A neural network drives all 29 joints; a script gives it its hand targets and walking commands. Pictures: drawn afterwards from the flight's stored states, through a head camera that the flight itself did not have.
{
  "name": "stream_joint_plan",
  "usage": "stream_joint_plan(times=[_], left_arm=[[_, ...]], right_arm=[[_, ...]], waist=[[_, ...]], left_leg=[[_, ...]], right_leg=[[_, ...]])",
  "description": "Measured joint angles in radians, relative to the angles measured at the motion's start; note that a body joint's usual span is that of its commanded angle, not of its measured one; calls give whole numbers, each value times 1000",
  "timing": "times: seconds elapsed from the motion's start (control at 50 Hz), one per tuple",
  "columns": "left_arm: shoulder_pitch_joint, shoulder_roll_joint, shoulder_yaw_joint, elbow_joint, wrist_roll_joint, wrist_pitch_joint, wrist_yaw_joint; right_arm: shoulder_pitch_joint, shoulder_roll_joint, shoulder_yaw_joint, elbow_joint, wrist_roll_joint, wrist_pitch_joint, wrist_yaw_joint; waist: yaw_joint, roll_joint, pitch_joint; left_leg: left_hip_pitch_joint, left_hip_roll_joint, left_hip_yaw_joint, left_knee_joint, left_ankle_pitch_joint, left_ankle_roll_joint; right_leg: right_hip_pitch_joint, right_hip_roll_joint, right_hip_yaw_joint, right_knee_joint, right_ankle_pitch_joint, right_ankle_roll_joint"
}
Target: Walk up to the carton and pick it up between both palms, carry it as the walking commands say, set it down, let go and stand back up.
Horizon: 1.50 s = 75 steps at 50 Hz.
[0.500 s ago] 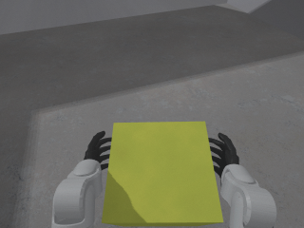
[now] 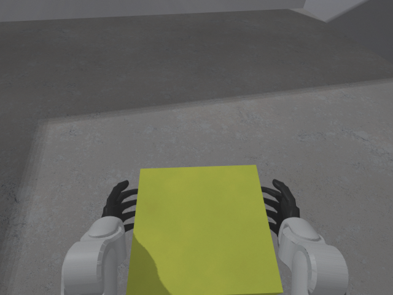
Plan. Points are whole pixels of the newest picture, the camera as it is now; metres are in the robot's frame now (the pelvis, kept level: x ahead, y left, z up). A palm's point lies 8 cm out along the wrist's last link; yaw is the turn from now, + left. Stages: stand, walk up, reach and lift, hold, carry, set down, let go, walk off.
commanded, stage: carry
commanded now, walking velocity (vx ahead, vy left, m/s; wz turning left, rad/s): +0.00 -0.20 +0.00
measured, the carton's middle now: (200, 242) +0.23 +0.01 +0.00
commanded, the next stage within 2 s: none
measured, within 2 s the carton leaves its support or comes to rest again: neither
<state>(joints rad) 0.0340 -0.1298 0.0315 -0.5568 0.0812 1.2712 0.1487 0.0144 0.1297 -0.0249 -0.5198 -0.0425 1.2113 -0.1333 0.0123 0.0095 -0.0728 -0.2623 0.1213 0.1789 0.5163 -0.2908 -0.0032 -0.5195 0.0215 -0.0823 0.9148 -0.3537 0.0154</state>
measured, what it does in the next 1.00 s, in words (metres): steps to the right: right foot, then left foot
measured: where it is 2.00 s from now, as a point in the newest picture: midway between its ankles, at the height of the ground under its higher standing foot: outside the picture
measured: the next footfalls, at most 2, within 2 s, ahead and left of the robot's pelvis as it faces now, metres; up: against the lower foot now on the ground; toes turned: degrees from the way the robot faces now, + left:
right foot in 0.22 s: +0.00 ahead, -0.22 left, +0.00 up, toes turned -8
left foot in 0.62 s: -0.06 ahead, -0.09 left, +0.00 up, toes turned +11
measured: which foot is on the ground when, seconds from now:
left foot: down 0.00-0.22, up 0.24-0.60, down 0.62-0.94, up 0.96-1.00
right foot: up 0.00-0.20, down 0.22-0.64, up 0.66-0.90, down 0.92-1.00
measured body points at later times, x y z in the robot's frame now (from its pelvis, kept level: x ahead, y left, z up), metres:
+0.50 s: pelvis -0.06 -0.17 -0.01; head -0.04 -0.18 +0.44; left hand +0.19 -0.02 +0.07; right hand +0.20 -0.33 +0.08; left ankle -0.07 -0.06 -0.68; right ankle -0.04 -0.22 -0.74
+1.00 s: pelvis -0.13 -0.31 -0.01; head -0.12 -0.33 +0.44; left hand +0.13 -0.18 +0.08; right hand +0.12 -0.48 +0.08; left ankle -0.11 -0.12 -0.71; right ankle -0.12 -0.42 -0.74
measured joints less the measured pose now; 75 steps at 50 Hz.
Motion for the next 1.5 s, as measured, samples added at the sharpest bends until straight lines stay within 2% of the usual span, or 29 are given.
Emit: stream_joint_plan(times=[0.06,0.12,0.2,0.24,0.28,0.3,0.34,0.4,0.48,0.54,0.62,0.64,0.66,0.7,0.74,0.78,0.82,0.88,0.92,0.96,1.02,1.08,1.14,1.24,1.32,1.36,1.42,1.46,1.5], left_arm=[[-17,2,-4,-9,-7,-10,1],[-43,3,-7,-29,-8,-17,2],[-58,3,-1,-41,-9,-19,2],[-59,2,-9,-20,-7,-28,0],[-62,2,-25,24,-8,-33,4],[-58,2,-28,36,-7,-34,4],[-39,1,-25,32,-5,-35,2],[-20,0,-15,-3,-2,-46,-2],[-14,0,-9,-32,2,-64,-7],[-6,-1,-7,-33,6,-63,-9],[-10,0,-14,-43,3,-34,2],[-16,1,-8,-36,3,-31,3],[-13,1,-2,-26,1,-31,3],[3,-1,3,-19,1,-27,4],[3,-1,-7,-11,4,-15,8],[-7,1,-11,-5,0,-10,9],[-16,1,-11,-11,-11,-19,8],[-38,2,-11,-33,-15,-28,6],[-53,3,-8,-37,-12,-23,4],[-59,2,-19,-10,-9,-32,3],[-51,2,-30,31,-5,-31,2],[-31,1,-21,13,-3,-32,0],[-22,0,-9,-8,1,-44,-4],[-15,0,-8,-14,6,-51,-6],[-18,0,-10,-13,4,-35,0],[-18,1,-7,0,3,-32,2],[8,-1,-7,-1,1,-19,8],[9,-1,-12,-6,2,-12,10],[-3,0,-20,-1,2,-9,14]], right_arm=[[-5,0,-7,-30,0,-3,-1],[-23,-1,-13,-59,0,-8,0],[-44,-2,-13,-70,-4,-4,0],[-54,-4,-25,-65,-4,5,0],[-42,-3,-45,-53,-3,12,0],[-35,-3,-46,-49,-4,16,-1],[-29,-3,-37,-42,-2,17,-3],[-40,-3,-20,-46,5,9,-9],[-53,-3,-10,-61,10,-6,-13],[-55,-3,-5,-55,10,-1,-15],[-42,-2,-12,-52,15,0,-9],[-40,-2,-8,-41,12,-8,-7],[-40,-2,-3,-26,7,-11,-7],[-39,-2,2,-1,6,-8,-6],[-16,-1,-3,1,4,-10,0],[0,0,-5,-12,0,-12,1],[-3,0,-6,-40,-3,-8,-2],[-23,-1,-6,-75,-9,-6,-6],[-34,-2,-7,-82,-13,-2,-5],[-43,-3,-26,-76,-9,5,-6],[-35,-3,-37,-63,-8,30,-10],[-46,-3,-27,-54,0,36,-17],[-60,-3,-12,-49,5,22,-20],[-62,-3,-9,-45,9,14,-23],[-49,-3,-11,-37,10,7,-19],[-43,-2,-9,-17,8,-1,-16],[-24,-1,-2,-1,6,4,-12],[-16,-1,-3,-6,7,4,-10],[-12,-1,-13,-13,7,2,-8]], waist=[[-4,17,18],[-5,31,22],[0,33,3],[2,48,-5],[-17,45,8],[-27,34,17],[-38,11,38],[-52,-1,67],[-46,-6,61],[-26,-20,34],[-10,-34,-1],[-8,-54,-1],[-1,-64,3],[2,-34,11],[-4,-3,15],[-5,16,18],[-8,34,28],[-6,44,34],[-5,28,18],[-12,54,14],[-34,28,25],[-48,5,47],[-51,-1,53],[-27,-10,29],[-5,-25,8],[2,-51,10],[11,-52,-2],[11,-44,-7],[3,-25,-13]], left_leg=[[-7,45,-14,-13,26,-30],[-36,93,-30,-5,41,-62],[-78,138,-36,18,56,-116],[-124,156,-59,94,-1,-117],[-185,107,-97,260,-199,-98],[-215,74,-100,352,-246,-87],[-254,22,-87,484,-255,-68],[-285,-14,-63,581,-206,-56],[-259,-39,-32,511,-191,-49],[-201,-60,-19,412,-180,-39],[-56,-63,-3,104,-55,-4],[-48,-71,1,77,-62,13],[-45,-70,7,73,-58,20],[-38,-35,8,70,-42,18],[-25,-6,-4,40,-13,4],[-18,22,-14,10,17,-16],[-22,53,-25,-1,37,-39],[-47,94,-32,11,53,-74],[-79,107,-35,42,51,-101],[-120,125,-70,105,0,-103],[-197,48,-93,342,-245,-79],[-246,-7,-75,513,-238,-59],[-265,-29,-61,583,-203,-49],[-188,-58,-44,417,-205,-39],[-44,-77,-37,112,-123,-20],[-6,-86,-28,23,-31,0],[14,-75,-18,-3,-8,19],[21,-72,-11,-4,-8,17],[23,-74,-13,-2,-5,13]], right_leg=[[20,-48,47,-3,-2,20],[70,-70,43,-92,-14,33],[180,-61,-3,-324,54,26],[200,-42,-17,-385,57,4],[183,-50,-25,-346,45,-27],[183,-61,-26,-344,48,-39],[188,-70,-20,-357,65,-58],[192,-53,-28,-371,85,-82],[171,-14,-58,-362,88,-118],[155,11,-78,-360,92,-141],[126,40,-113,-341,91,-158],[113,31,-112,-320,85,-146],[97,29,-95,-283,66,-106],[47,36,-53,-115,-40,-46],[18,15,-10,11,-58,-16],[24,-22,20,19,-35,5],[62,-51,27,-69,-22,20],[138,-70,16,-244,14,20],[198,-76,6,-367,56,14],[188,-52,-13,-369,111,-1],[173,-71,-17,-345,88,-36],[172,-71,-16,-370,114,-61],[159,-47,-34,-379,133,-83],[128,-5,-74,-393,158,-121],[108,16,-97,-406,182,-132],[116,11,-99,-423,197,-115],[145,19,-99,-471,213,-31],[156,17,-103,-485,233,-27],[162,16,-106,-490,241,-52]])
